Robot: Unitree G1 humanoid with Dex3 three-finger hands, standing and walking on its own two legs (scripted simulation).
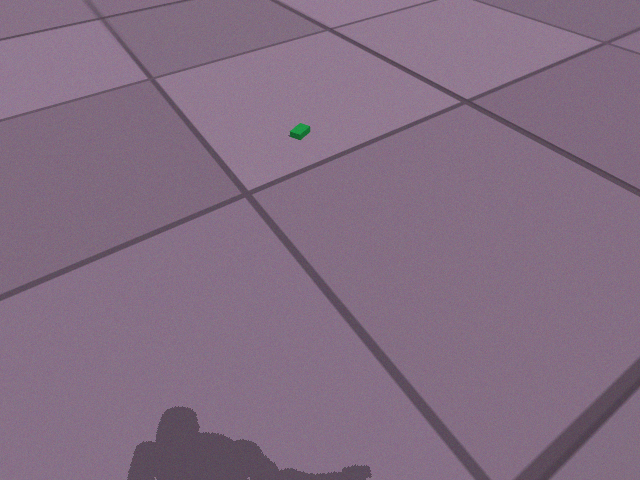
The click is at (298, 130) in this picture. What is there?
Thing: flat box
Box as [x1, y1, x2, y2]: [290, 123, 309, 139]
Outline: 309,126 299,123 290,131 290,136 298,139 302,138 309,131
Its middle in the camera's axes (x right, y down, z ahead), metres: -0.11 -0.63 +2.25
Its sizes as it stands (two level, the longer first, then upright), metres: 0.104 0.070 0.036
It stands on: the floor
